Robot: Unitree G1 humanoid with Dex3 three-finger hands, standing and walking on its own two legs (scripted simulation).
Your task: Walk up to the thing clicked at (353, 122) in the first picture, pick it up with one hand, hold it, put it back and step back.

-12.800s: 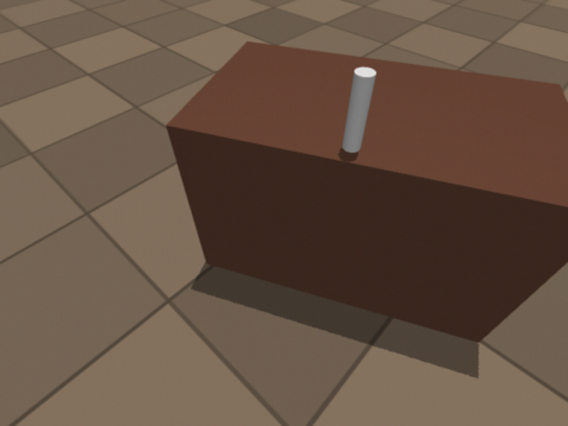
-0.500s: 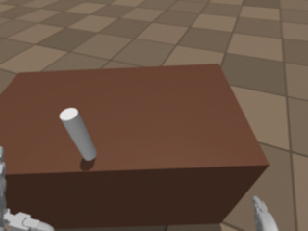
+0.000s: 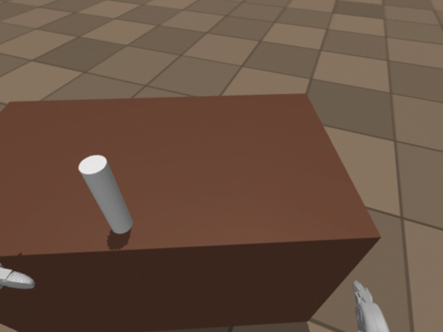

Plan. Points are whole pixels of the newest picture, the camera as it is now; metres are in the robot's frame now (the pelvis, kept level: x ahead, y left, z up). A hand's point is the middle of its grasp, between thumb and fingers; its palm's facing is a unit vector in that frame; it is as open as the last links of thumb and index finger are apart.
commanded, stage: go down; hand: left
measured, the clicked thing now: (109, 198) +0.38 +0.24 +0.03
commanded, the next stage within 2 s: none
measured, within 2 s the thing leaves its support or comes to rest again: neither
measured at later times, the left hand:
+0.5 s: hand out of the picture +0.27 +0.39 +0.11, palm faces +0.28 -0.96 -0.09, open 17.3 cm
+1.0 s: hand out of the picture +0.29 +0.41 +0.11, palm faces +0.24 -0.97 +0.00, open 17.5 cm
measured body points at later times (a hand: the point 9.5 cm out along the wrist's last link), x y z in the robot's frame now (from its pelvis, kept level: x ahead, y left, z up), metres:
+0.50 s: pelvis -0.01 +0.01 +0.00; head +0.00 +0.02 +0.45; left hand +0.25 +0.44 +0.11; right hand +0.15 -0.25 -0.09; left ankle +0.03 +0.12 -0.74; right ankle -0.05 -0.13 -0.74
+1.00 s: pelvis -0.01 +0.01 -0.01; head +0.01 +0.04 +0.44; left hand +0.27 +0.46 +0.11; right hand +0.15 -0.25 -0.08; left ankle +0.03 +0.12 -0.74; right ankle -0.05 -0.13 -0.74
